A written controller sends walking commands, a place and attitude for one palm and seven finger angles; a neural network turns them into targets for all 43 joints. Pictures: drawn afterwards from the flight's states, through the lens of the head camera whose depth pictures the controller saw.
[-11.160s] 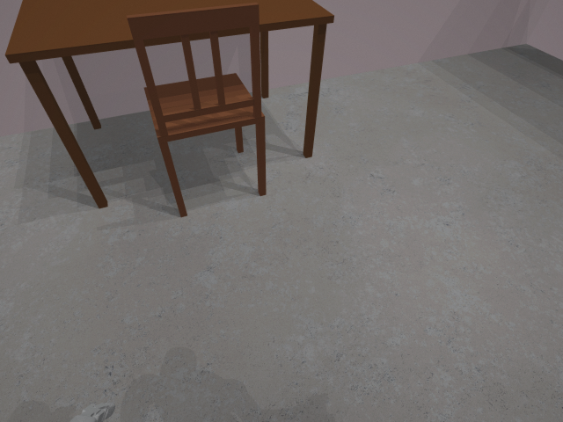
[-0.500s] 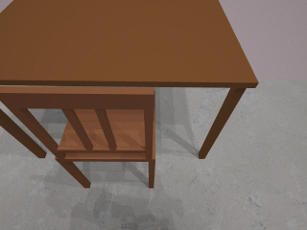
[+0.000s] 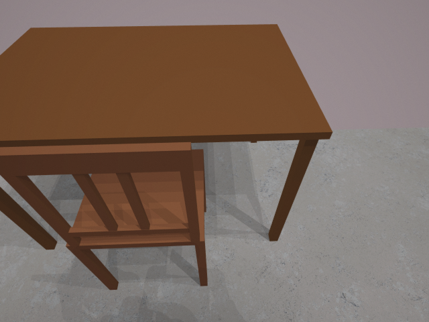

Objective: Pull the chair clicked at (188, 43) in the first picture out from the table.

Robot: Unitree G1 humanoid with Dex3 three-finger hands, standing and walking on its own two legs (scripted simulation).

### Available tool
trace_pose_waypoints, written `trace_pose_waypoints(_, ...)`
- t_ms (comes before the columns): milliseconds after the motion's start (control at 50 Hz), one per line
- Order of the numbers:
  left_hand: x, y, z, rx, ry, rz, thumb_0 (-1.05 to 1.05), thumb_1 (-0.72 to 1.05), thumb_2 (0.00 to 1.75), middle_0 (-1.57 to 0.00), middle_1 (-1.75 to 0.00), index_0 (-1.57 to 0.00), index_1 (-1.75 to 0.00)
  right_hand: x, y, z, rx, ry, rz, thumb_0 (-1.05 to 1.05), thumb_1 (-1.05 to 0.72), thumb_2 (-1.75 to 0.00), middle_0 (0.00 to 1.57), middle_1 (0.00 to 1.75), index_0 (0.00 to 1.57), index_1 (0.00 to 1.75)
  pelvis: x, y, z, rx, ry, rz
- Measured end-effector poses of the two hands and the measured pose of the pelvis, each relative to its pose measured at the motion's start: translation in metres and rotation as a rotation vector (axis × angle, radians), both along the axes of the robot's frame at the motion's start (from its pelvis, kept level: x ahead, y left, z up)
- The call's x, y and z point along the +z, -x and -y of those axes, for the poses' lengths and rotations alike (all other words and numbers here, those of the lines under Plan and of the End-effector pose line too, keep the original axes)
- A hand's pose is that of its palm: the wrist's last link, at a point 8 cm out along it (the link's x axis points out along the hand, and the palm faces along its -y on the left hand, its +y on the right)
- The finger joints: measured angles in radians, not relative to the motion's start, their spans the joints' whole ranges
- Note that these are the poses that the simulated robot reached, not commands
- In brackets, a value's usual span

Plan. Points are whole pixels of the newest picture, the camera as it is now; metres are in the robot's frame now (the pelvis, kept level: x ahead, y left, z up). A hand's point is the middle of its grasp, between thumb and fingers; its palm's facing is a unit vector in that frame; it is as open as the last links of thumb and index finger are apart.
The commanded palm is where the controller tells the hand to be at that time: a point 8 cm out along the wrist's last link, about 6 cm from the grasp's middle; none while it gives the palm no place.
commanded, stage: come to a stop and stand still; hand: left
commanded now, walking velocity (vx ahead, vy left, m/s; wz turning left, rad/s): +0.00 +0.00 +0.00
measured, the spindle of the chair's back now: (98, 203) +0.40 +0.32 -0.09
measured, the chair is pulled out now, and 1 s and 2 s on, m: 0.00 0.00 0.00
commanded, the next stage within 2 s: look again from close up in 0.12 s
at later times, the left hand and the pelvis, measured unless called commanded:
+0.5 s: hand out of the picture -0.03 +0.17 -0.19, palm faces +0.05 -0.98 -0.17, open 7.4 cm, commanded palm none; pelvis -0.02 +0.01 -0.01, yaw +1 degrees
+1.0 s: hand out of the picture -0.04 +0.23 -0.19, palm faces +0.03 -0.98 -0.18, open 7.4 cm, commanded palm none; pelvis -0.02 +0.05 +0.00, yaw +1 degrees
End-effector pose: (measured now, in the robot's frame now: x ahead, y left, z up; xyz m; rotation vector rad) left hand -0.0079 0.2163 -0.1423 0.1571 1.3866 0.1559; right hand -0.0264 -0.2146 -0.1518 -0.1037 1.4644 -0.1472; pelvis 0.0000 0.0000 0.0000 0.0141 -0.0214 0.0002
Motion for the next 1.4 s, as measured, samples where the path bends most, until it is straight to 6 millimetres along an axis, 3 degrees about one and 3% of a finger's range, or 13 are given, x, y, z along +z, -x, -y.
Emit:
trace_pose_waypoints(180, -0.002, 0.023, 0.019, 0.024, 0.022, -0.041, 0.01, 0.91, 0.90, -0.20, -0.30, -0.20, -0.30, -0.002, 0.003, 0.001, 0.000, -0.015, 0.000, 0.00, -0.91, -0.90, 0.20, 0.30, 0.20, 0.29, 0.000, 0.001, 0.009, 0.001, 0.000, 0.004)
trace_pose_waypoints(300, -0.004, 0.034, 0.023, 0.025, 0.017, -0.037, 0.00, 0.91, 0.90, -0.21, -0.30, -0.20, -0.30, -0.004, -0.007, 0.004, 0.016, 0.000, 0.048, 0.01, -0.92, -0.90, 0.20, 0.30, 0.20, 0.30, -0.004, 0.009, 0.009, -0.004, 0.023, 0.001)
trace_pose_waypoints(420, -0.015, 0.035, 0.011, 0.034, 0.029, -0.008, 0.01, 0.91, 0.90, -0.21, -0.30, -0.20, -0.30, 0.000, -0.019, 0.008, 0.015, 0.046, 0.124, 0.01, -0.93, -0.90, 0.20, 0.30, 0.20, 0.29, -0.010, 0.014, 0.000, 0.017, 0.029, 0.013)
trace_pose_waypoints(660, -0.019, 0.010, -0.030, 0.014, 0.029, 0.079, 0.01, 0.91, 0.90, -0.20, -0.30, -0.20, -0.30, 0.011, -0.024, -0.015, 0.055, 0.077, 0.156, 0.01, -0.93, -0.90, 0.20, 0.30, 0.20, 0.30, -0.009, 0.021, -0.027, 0.020, 0.034, 0.001)
trace_pose_waypoints(880, -0.017, 0.021, -0.056, 0.012, 0.022, 0.033, 0.00, 0.91, 0.90, -0.20, -0.30, -0.20, -0.30, 0.014, -0.020, -0.035, 0.065, 0.074, 0.128, 0.01, -0.93, -0.90, 0.21, 0.30, 0.20, 0.30, -0.006, 0.023, -0.048, 0.023, 0.033, -0.006)
trace_pose_waypoints(1140, -0.016, 0.043, -0.061, 0.023, 0.036, -0.045, 0.01, 0.91, 0.90, -0.20, -0.30, -0.20, -0.30, 0.015, -0.026, -0.045, 0.068, 0.073, 0.116, 0.01, -0.92, -0.90, 0.21, 0.30, 0.20, 0.30, -0.003, 0.019, -0.059, 0.019, 0.027, -0.008)
trace_pose_waypoints(1400, -0.017, 0.039, -0.055, 0.021, 0.053, -0.046, 0.00, 0.91, 0.90, -0.20, -0.30, -0.20, -0.30, 0.016, -0.028, -0.048, 0.061, 0.073, 0.108, 0.01, -0.92, -0.90, 0.21, 0.30, 0.20, 0.30, -0.002, 0.015, -0.060, 0.015, 0.023, -0.004)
